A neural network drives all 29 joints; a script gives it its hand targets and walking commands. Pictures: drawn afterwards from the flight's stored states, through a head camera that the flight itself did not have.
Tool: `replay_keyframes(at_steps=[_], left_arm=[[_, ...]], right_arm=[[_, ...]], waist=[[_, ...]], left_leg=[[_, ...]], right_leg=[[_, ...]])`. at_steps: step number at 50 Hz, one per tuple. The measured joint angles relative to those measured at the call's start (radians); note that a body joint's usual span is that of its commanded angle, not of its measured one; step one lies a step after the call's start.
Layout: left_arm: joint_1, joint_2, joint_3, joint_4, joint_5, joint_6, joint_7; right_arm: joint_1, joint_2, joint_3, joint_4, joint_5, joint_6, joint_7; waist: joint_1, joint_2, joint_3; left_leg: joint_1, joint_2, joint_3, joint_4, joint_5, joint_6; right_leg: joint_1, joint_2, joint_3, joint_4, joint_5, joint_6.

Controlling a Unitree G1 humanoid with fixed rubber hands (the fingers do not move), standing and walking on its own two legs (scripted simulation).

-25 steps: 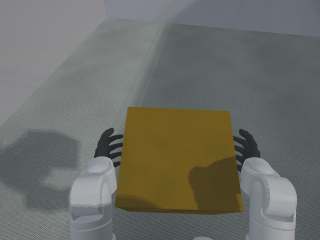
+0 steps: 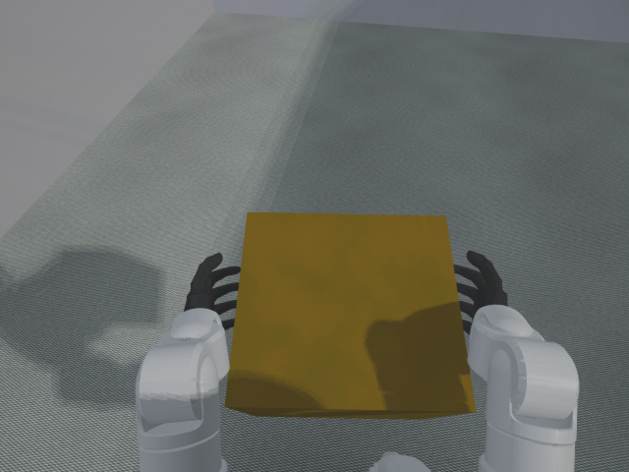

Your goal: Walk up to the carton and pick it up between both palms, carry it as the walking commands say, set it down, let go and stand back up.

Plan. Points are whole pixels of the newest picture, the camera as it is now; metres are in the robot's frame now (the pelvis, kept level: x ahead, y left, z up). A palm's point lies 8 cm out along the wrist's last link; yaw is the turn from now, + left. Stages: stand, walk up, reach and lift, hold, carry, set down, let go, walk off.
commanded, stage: carry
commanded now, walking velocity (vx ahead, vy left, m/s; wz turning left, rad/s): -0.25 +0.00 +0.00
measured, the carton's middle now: (341, 325) +0.29 +0.00 +0.02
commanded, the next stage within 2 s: none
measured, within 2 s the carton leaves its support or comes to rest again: neither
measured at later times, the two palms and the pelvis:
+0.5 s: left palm (208, 451) +0.13 +0.12 +0.11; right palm (568, 459) +0.13 -0.19 +0.10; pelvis -0.14 -0.03 +0.00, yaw +0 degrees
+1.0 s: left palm out of the picture +0.08 +0.14 +0.11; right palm out of the picture +0.09 -0.17 +0.12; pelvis -0.18 -0.02 +0.00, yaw +0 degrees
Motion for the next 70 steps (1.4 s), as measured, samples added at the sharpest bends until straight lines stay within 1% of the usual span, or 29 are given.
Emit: replay_keyframes(at_steps=[2,3,8,10,11,13,14,15,16,17,19,21,22,24,27,28,32,40,52,70], left_arm=[[-0.002,0.0,-0.002,-0.003,0.0,0.0,0.002],[-0.004,0.0,-0.002,-0.005,0.0,-0.001,0.003],[-0.024,-0.001,0.004,-0.011,0.0,-0.001,0.007],[-0.024,-0.001,0.004,-0.012,0.0,0.0,0.007],[-0.024,-0.001,0.004,-0.012,0.0,0.0,0.008],[-0.024,-0.001,0.005,-0.012,0.0,0.0,0.008],[-0.024,-0.002,0.006,-0.008,0.0,-0.001,0.007],[-0.021,-0.002,0.002,0.005,0.0,0.0,0.007],[-0.017,-0.002,-0.005,0.019,-0.001,0.001,0.007],[-0.015,-0.002,-0.01,0.031,0.0,0.002,0.007],[-0.016,-0.002,-0.016,0.038,0.0,0.003,0.007],[-0.018,-0.002,-0.013,0.038,0.0,0.0,0.007],[-0.018,-0.002,-0.011,0.038,0.0,-0.004,0.006],[-0.02,-0.002,-0.005,0.037,0.0,-0.011,0.006],[-0.024,-0.003,-0.002,0.035,0.0,-0.014,0.007],[-0.024,-0.002,-0.001,0.036,0.0,-0.014,0.008],[-0.018,-0.002,0.003,0.036,0.0,-0.013,0.011],[-0.019,-0.002,0.0,0.035,0.0,-0.007,0.019],[-0.022,-0.002,-0.001,0.036,0.0,0.009,0.025],[-0.031,-0.003,0.0,0.036,0.0,0.009,0.034]], right_arm=[[0.001,0.0,0.0,-0.003,0.0,-0.004,0.0],[0.0,0.0,0.0,-0.006,0.0,-0.006,0.0],[-0.015,0.002,0.0,-0.013,-0.006,-0.013,0.0],[-0.016,0.003,0.0,-0.013,-0.007,-0.013,0.0],[-0.016,0.003,0.0,-0.013,-0.007,-0.013,0.0],[-0.018,0.003,0.0,-0.013,-0.007,-0.011,0.0],[-0.019,0.002,0.0,-0.01,-0.007,-0.01,-0.001],[-0.008,0.001,0.0,-0.005,-0.007,-0.01,-0.002],[0.009,-0.001,0.0,-0.003,-0.007,-0.009,-0.003],[0.022,-0.003,0.0,-0.003,-0.007,-0.008,-0.004],[0.032,-0.004,0.0,-0.006,-0.007,-0.008,-0.006],[0.024,-0.004,0.0,-0.007,-0.007,-0.006,-0.009],[0.017,-0.003,0.0,-0.007,-0.007,-0.004,-0.011],[0.001,-0.001,0.0,-0.008,-0.007,-0.002,-0.015],[-0.011,0.001,0.0,-0.008,-0.008,-0.002,-0.018],[-0.011,0.002,0.0,-0.005,-0.007,-0.003,-0.018],[-0.017,0.003,0.003,0.005,-0.007,-0.002,-0.018],[-0.022,0.003,0.003,0.008,-0.009,0.0,-0.018],[-0.025,0.004,0.003,0.01,-0.013,0.013,-0.018],[-0.038,0.006,0.003,0.011,-0.021,0.012,-0.018]], waist=[[0.0,-0.001,-0.001],[0.0,-0.001,-0.003],[0.001,-0.002,-0.008],[0.002,0.0,-0.009],[0.002,0.002,-0.009],[0.003,0.005,-0.013],[0.001,0.012,-0.01],[0.001,0.015,-0.006],[0.001,0.015,-0.007],[0.001,0.015,-0.007],[0.001,0.015,-0.009],[0.0,0.016,-0.016],[0.0,0.017,-0.019],[0.0,0.017,-0.023],[0.0,0.017,-0.027],[0.001,0.005,-0.023],[0.001,-0.002,-0.024],[0.001,-0.002,-0.025],[0.001,-0.002,-0.025],[0.001,-0.002,-0.025]], left_leg=[[0.0,0.002,0.0,-0.028,0.032,0.002],[-0.003,0.003,0.001,-0.041,0.048,0.002],[-0.05,0.004,0.003,-0.076,0.121,0.002],[-0.073,0.003,0.003,-0.084,0.148,0.002],[-0.085,0.003,0.004,-0.086,0.159,0.002],[-0.113,0.003,0.006,-0.076,0.174,-0.003],[-0.129,0.007,0.005,-0.057,0.16,-0.004],[-0.135,0.007,0.003,-0.027,0.089,-0.004],[-0.142,0.006,0.003,0.029,0.016,-0.004],[-0.151,0.006,0.002,0.1,-0.015,-0.004],[-0.155,0.006,0.002,0.24,-0.018,-0.004],[-0.139,0.007,0.001,0.304,-0.019,-0.004],[-0.12,0.007,0.0,0.294,-0.023,-0.004],[-0.067,0.007,0.0,0.217,-0.054,-0.004],[0.036,0.007,-0.001,0.004,-0.07,-0.005],[0.038,0.001,0.001,-0.02,-0.051,-0.009],[0.034,-0.002,0.001,-0.025,-0.011,-0.011],[0.035,-0.002,0.002,-0.026,0.01,-0.011],[0.035,-0.002,0.002,-0.038,0.026,-0.011],[0.035,-0.002,0.002,-0.045,0.026,-0.011]], right_leg=[[-0.016,0.0,0.0,0.14,-0.016,0.012],[-0.016,0.0,0.001,0.183,-0.016,0.015],[0.031,-0.001,0.002,0.201,-0.019,0.02],[0.069,-0.001,0.003,0.144,-0.02,0.016],[0.1,-0.001,0.003,0.085,-0.02,0.011],[0.186,-0.002,0.004,-0.105,-0.021,-0.001],[0.192,0.004,0.002,-0.143,0.007,-0.031],[0.187,0.007,0.002,-0.138,0.023,-0.048],[0.187,0.008,0.002,-0.138,0.035,-0.057],[0.186,0.008,0.003,-0.141,0.046,-0.061],[0.184,0.008,0.004,-0.149,0.065,-0.063],[0.167,0.009,0.003,-0.15,0.078,-0.064],[0.157,0.009,0.003,-0.15,0.085,-0.063],[0.134,0.009,0.001,-0.151,0.099,-0.061],[0.101,0.01,-0.007,-0.151,0.118,-0.055],[0.097,0.003,-0.006,-0.155,0.126,-0.051],[0.12,-0.002,-0.006,-0.185,0.142,-0.021],[0.127,-0.001,-0.006,-0.198,0.173,-0.039],[0.126,-0.001,-0.006,-0.208,0.187,-0.042],[0.126,-0.001,-0.007,-0.215,0.188,-0.043]])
